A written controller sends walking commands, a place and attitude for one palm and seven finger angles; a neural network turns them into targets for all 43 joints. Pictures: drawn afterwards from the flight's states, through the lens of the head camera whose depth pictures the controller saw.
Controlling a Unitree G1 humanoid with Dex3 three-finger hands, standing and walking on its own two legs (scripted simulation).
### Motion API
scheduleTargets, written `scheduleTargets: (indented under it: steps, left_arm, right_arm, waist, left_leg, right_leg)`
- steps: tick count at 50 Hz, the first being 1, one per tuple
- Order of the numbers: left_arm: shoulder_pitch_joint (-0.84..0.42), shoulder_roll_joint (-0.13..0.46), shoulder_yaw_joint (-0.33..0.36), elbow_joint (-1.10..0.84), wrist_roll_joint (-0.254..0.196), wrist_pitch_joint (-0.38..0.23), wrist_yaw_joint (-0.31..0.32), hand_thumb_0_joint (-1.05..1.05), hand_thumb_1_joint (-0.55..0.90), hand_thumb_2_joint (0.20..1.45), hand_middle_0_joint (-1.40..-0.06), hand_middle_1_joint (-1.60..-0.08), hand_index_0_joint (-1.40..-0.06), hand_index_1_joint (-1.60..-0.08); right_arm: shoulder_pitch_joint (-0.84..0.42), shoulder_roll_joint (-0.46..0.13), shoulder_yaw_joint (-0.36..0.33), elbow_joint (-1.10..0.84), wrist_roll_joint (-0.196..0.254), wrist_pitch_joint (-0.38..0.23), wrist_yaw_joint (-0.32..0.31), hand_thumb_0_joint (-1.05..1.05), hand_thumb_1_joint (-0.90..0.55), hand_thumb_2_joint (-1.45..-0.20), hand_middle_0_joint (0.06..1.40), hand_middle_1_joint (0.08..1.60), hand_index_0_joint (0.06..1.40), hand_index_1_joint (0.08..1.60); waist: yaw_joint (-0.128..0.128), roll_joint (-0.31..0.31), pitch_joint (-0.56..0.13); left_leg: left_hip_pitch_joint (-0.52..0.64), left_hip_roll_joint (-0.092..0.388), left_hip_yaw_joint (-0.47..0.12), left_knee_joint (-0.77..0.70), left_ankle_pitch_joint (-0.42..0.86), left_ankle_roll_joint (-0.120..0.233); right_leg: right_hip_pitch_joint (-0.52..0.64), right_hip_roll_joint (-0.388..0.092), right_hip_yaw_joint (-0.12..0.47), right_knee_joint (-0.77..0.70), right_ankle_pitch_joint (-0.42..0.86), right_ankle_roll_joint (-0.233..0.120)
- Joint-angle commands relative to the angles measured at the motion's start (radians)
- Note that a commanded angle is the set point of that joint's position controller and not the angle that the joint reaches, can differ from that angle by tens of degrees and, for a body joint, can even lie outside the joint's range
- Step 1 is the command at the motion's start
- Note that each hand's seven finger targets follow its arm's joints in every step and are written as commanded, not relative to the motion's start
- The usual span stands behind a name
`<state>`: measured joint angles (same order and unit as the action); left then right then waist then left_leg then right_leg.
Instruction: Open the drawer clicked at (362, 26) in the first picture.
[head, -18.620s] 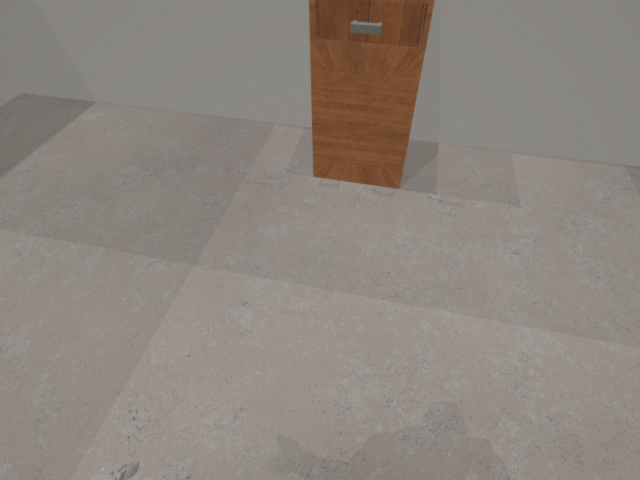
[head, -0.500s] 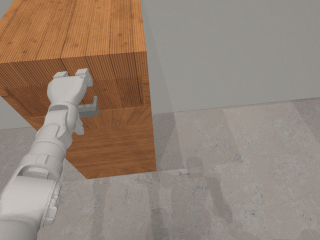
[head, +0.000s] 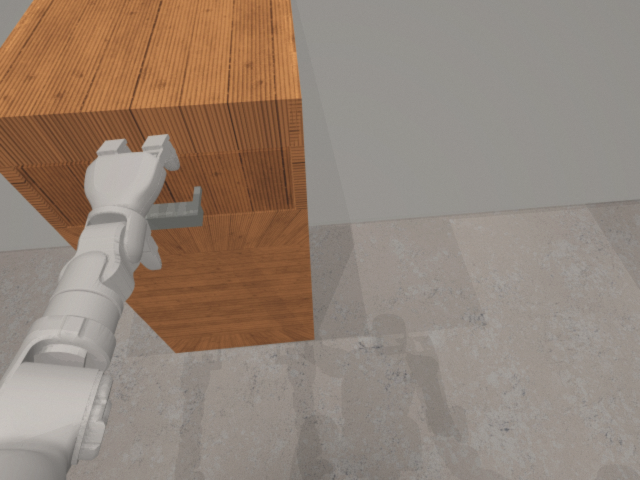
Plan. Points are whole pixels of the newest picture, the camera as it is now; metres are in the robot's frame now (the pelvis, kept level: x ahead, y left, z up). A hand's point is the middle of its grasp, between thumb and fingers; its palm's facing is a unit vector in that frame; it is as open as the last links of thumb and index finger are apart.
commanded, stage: re-aim the fingers above the handle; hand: left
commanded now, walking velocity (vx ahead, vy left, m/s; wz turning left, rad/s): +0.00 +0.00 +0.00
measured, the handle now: (167, 205) +0.51 +0.24 +0.00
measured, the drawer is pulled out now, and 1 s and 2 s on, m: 0.00 0.00 0.00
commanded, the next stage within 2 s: lower the fingers behind the handle in 0.94 s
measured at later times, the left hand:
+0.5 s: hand (133, 219) +0.44 +0.25 +0.06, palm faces -0.07 +0.00 -1.00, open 13.8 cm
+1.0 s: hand (140, 225) +0.43 +0.24 +0.05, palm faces -0.13 -0.04 -0.99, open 13.8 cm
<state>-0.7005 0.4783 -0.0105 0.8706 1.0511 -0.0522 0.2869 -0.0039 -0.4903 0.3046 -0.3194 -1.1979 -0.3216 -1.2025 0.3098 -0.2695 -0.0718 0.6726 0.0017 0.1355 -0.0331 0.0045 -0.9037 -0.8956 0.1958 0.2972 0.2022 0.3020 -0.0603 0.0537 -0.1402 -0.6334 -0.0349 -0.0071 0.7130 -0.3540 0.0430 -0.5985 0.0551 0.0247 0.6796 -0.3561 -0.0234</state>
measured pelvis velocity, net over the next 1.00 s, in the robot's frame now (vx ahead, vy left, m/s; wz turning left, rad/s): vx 0.01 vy -0.01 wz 0.01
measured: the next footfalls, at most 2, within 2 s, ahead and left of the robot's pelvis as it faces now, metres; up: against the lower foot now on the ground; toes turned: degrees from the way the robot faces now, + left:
none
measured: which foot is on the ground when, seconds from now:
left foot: down 0.00-1.00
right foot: down 0.00-1.00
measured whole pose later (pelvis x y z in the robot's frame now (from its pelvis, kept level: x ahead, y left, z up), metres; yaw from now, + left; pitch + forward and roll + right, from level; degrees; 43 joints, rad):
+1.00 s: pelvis +0.01 -0.01 +0.01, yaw +0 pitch +14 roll -1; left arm -0.64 0.47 -0.08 0.86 0.98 0.07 0.14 0.00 -0.49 0.31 -0.32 -1.20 -0.32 -1.20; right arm 0.31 -0.25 -0.04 0.67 0.02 0.16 -0.04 0.01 -0.90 -0.90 0.20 0.30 0.20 0.30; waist -0.04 0.07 -0.13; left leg -0.55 -0.04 -0.01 0.65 -0.34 0.04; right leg -0.52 0.05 0.02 0.63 -0.35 -0.03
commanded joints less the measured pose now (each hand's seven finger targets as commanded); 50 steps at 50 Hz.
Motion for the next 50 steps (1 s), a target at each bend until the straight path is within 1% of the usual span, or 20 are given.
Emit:
scheduleTargets:
  steps: [1, 4, 8, 11, 14, 16, 19, 21, 22, 25, 29, 31, 32, 33, 34, 35, 39, 44, 48, 50]
  left_arm:
    - [-0.324, 0.204, 0.021, -0.129, -0.008, 0.111, 0.021, 0.000, -0.500, 0.300, -0.300, -1.200, -0.300, -1.200]
    - [-0.421, 0.149, -0.048, -0.223, -0.036, 0.107, -0.033, 0.000, -0.500, 0.300, -0.300, -1.200, -0.300, -1.200]
    - [-0.496, 0.181, -0.030, -0.349, -0.044, 0.014, -0.062, 0.000, -0.500, 0.300, -0.300, -1.200, -0.300, -1.200]
    - [-0.483, 0.187, -0.010, -0.305, -0.024, -0.024, -0.034, 0.000, -0.500, 0.300, -0.300, -1.200, -0.300, -1.200]
    - [-0.428, 0.273, 0.084, -0.211, -0.001, 0.007, 0.016, 0.000, -0.500, 0.300, -0.300, -1.200, -0.300, -1.200]
    - [-0.368, 0.257, 0.078, -0.143, 0.005, 0.056, 0.036, 0.000, -0.500, 0.300, -0.300, -1.200, -0.300, -1.200]
    - [-0.306, 0.247, 0.064, -0.046, 0.001, 0.126, 0.021, 0.000, -0.500, 0.300, -0.300, -1.200, -0.300, -1.200]
    - [-0.318, 0.249, 0.042, -0.086, -0.006, 0.137, -0.013, 0.000, -0.500, 0.300, -0.300, -1.200, -0.300, -1.200]
    - [-0.314, 0.259, 0.047, -0.116, -0.012, 0.130, -0.032, 0.000, -0.500, 0.300, -0.300, -1.200, -0.300, -1.200]
    - [-0.353, 0.194, -0.014, -0.210, -0.046, 0.071, -0.094, 0.000, -0.500, 0.300, -0.300, -1.200, -0.300, -1.200]
    - [-0.456, 0.172, -0.043, -0.387, -0.051, -0.055, -0.108, 0.000, -0.500, 0.300, -0.300, -1.200, -0.300, -1.200]
    - [-0.458, 0.189, -0.017, -0.400, -0.038, -0.092, -0.074, 0.000, -0.500, 0.300, -0.300, -1.200, -0.300, -1.200]
    - [-0.460, 0.216, 0.013, -0.380, -0.032, -0.096, -0.050, 0.000, -0.500, 0.300, -0.300, -1.200, -0.300, -1.200]
    - [-0.468, 0.232, 0.033, -0.360, -0.026, -0.092, -0.024, 0.000, -0.500, 0.300, -0.300, -1.200, -0.300, -1.200]
    - [-0.472, 0.268, 0.070, -0.329, -0.023, -0.078, 0.001, 0.000, -0.500, 0.300, -0.300, -1.200, -0.300, -1.200]
    - [-0.449, 0.292, 0.099, -0.278, -0.012, -0.056, 0.028, 0.000, -0.500, 0.300, -0.300, -1.200, -0.300, -1.200]
    - [-0.368, 0.289, 0.109, -0.142, 0.002, 0.074, 0.076, 0.000, -0.500, 0.300, -0.300, -1.200, -0.300, -1.200]
    - [-0.306, 0.206, 0.005, -0.082, -0.025, 0.166, -0.030, 0.000, -0.500, 0.300, -0.300, -1.200, -0.300, -1.200]
    - [-0.332, 0.153, -0.052, -0.260, -0.070, 0.078, -0.133, 0.000, -0.500, 0.300, -0.300, -1.200, -0.300, -1.200]
    - [-0.360, 0.175, -0.036, -0.360, -0.072, -0.002, -0.142, 0.000, -0.500, 0.300, -0.300, -1.200, -0.300, -1.200]
  right_arm:
    - [0.050, -0.140, -0.034, -0.095, 0.017, -0.011, 0.004, 0.000, -0.900, -0.900, 0.200, 0.300, 0.200, 0.300]
    - [0.042, -0.142, -0.039, -0.105, 0.022, -0.013, -0.011, 0.000, -0.900, -0.900, 0.200, 0.300, 0.200, 0.300]
    - [0.051, -0.130, -0.041, -0.094, 0.013, -0.025, -0.035, 0.000, -0.900, -0.900, 0.200, 0.300, 0.200, 0.300]
    - [0.053, -0.118, -0.034, -0.069, 0.010, -0.029, -0.036, 0.000, -0.900, -0.900, 0.200, 0.300, 0.200, 0.300]
    - [0.042, -0.120, -0.022, -0.065, 0.005, -0.023, -0.026, 0.000, -0.900, -0.900, 0.200, 0.300, 0.200, 0.300]
    - [0.028, -0.113, -0.013, -0.081, 0.009, -0.021, -0.019, 0.000, -0.900, -0.900, 0.200, 0.300, 0.200, 0.300]
    - [0.023, -0.124, -0.012, -0.091, 0.012, -0.011, -0.013, 0.000, -0.900, -0.900, 0.200, 0.300, 0.200, 0.300]
    - [0.023, -0.130, -0.016, -0.109, 0.016, -0.009, -0.016, 0.000, -0.900, -0.900, 0.200, 0.300, 0.200, 0.300]
    - [0.025, -0.134, -0.018, -0.117, 0.017, -0.007, -0.020, 0.000, -0.900, -0.900, 0.200, 0.300, 0.200, 0.300]
    - [0.024, -0.135, -0.027, -0.122, 0.021, -0.011, -0.033, 0.000, -0.900, -0.900, 0.200, 0.300, 0.200, 0.300]
    - [0.030, -0.119, -0.037, -0.107, 0.014, -0.024, -0.047, 0.000, -0.900, -0.900, 0.200, 0.300, 0.200, 0.300]
    - [0.043, -0.112, -0.043, -0.087, 0.011, -0.030, -0.044, 0.000, -0.900, -0.900, 0.200, 0.300, 0.200, 0.300]
    - [0.047, -0.111, -0.040, -0.077, 0.010, -0.030, -0.042, 0.000, -0.900, -0.900, 0.200, 0.300, 0.200, 0.300]
    - [0.048, -0.112, -0.040, -0.067, 0.009, -0.031, -0.038, 0.000, -0.900, -0.900, 0.200, 0.300, 0.200, 0.300]
    - [0.055, -0.116, -0.038, -0.059, 0.006, -0.030, -0.034, 0.000, -0.900, -0.900, 0.200, 0.300, 0.200, 0.300]
    - [0.050, -0.115, -0.034, -0.058, 0.010, -0.031, -0.031, 0.000, -0.900, -0.900, 0.200, 0.300, 0.200, 0.300]
    - [0.030, -0.121, -0.025, -0.062, 0.008, -0.025, -0.012, 0.000, -0.900, -0.900, 0.200, 0.300, 0.200, 0.300]
    - [0.026, -0.141, -0.024, -0.099, 0.021, -0.004, -0.013, 0.000, -0.900, -0.900, 0.200, 0.300, 0.200, 0.300]
    - [0.013, -0.139, -0.030, -0.122, 0.022, -0.009, -0.034, 0.000, -0.900, -0.900, 0.200, 0.300, 0.200, 0.300]
    - [0.013, -0.128, -0.030, -0.120, 0.016, -0.013, -0.043, 0.000, -0.900, -0.900, 0.200, 0.300, 0.200, 0.300]
  waist:
    - [0.013, -0.040, -0.360]
    - [-0.031, -0.073, -0.361]
    - [-0.031, -0.002, -0.403]
    - [-0.025, 0.055, -0.327]
    - [0.022, 0.036, -0.310]
    - [0.042, 0.019, -0.302]
    - [0.042, -0.069, -0.310]
    - [0.036, -0.079, -0.361]
    - [0.035, -0.093, -0.391]
    - [-0.010, -0.113, -0.366]
    - [-0.034, 0.003, -0.346]
    - [-0.023, 0.087, -0.356]
    - [-0.015, 0.091, -0.353]
    - [-0.011, 0.100, -0.348]
    - [-0.008, 0.048, -0.345]
    - [0.006, 0.050, -0.340]
    - [0.041, 0.033, -0.379]
    - [0.009, -0.114, -0.394]
    - [-0.016, -0.120, -0.364]
    - [-0.011, -0.042, -0.353]
  left_leg:
    - [0.263, 0.022, 0.014, -0.052, 0.490, -0.001]
    - [0.311, 0.021, 0.005, -0.066, 0.443, 0.014]
    - [0.409, 0.017, -0.017, -0.060, 0.480, 0.014]
    - [0.410, 0.021, -0.033, -0.052, 0.511, -0.002]
    - [0.317, 0.012, -0.020, -0.068, 0.457, -0.008]
    - [0.262, 0.006, -0.003, -0.074, 0.435, -0.010]
    - [0.216, 0.005, 0.021, -0.082, 0.410, -0.003]
    - [0.228, 0.003, 0.036, -0.078, 0.414, 0.005]
    - [0.234, 0.002, 0.038, -0.077, 0.428, 0.010]
    - [0.267, 0.002, 0.030, -0.071, 0.427, 0.023]
    - [0.361, 0.005, 0.002, -0.055, 0.474, 0.022]
    - [0.410, 0.008, -0.013, -0.035, 0.513, 0.010]
    - [0.398, 0.009, -0.019, -0.032, 0.518, 0.003]
    - [0.389, 0.009, -0.021, -0.029, 0.510, -0.003]
    - [0.349, 0.006, -0.020, -0.029, 0.492, -0.001]
    - [0.312, 0.003, -0.020, -0.035, 0.468, -0.006]
    - [0.260, 0.001, 0.005, -0.047, 0.482, -0.014]
    - [0.238, 0.005, 0.030, -0.065, 0.456, 0.007]
    - [0.295, 0.001, 0.020, -0.072, 0.445, 0.025]
    - [0.333, 0.000, 0.009, -0.070, 0.471, 0.025]
  right_leg:
    - [0.188, 0.007, -0.044, -0.058, 0.408, -0.018]
    - [0.197, 0.002, -0.032, -0.097, 0.382, -0.012]
    - [0.170, 0.001, -0.028, -0.092, 0.370, -0.012]
    - [0.091, 0.006, -0.042, -0.080, 0.331, -0.023]
    - [0.133, 0.007, -0.046, -0.066, 0.318, -0.035]
    - [0.166, 0.005, -0.048, -0.056, 0.336, -0.036]
    - [0.232, 0.000, -0.039, -0.071, 0.377, -0.027]
    - [0.281, -0.008, -0.022, -0.076, 0.435, -0.016]
    - [0.317, -0.012, -0.016, -0.078, 0.473, -0.013]
    - [0.305, -0.016, -0.006, -0.098, 0.511, 0.000]
    - [0.203, -0.010, -0.007, -0.100, 0.440, -0.010]
    - [0.132, -0.002, -0.016, -0.081, 0.396, -0.019]
    - [0.116, 0.000, -0.023, -0.070, 0.384, -0.022]
    - [0.100, 0.003, -0.028, -0.061, 0.370, -0.026]
    - [0.121, 0.005, -0.032, -0.057, 0.369, -0.027]
    - [0.123, 0.005, -0.036, -0.046, 0.355, -0.030]
    - [0.185, 0.006, -0.046, -0.033, 0.391, -0.034]
    - [0.298, -0.007, -0.026, -0.074, 0.495, -0.011]
    - [0.298, -0.014, -0.010, -0.103, 0.517, 0.003]
    - [0.268, -0.013, -0.006, -0.103, 0.493, -0.004]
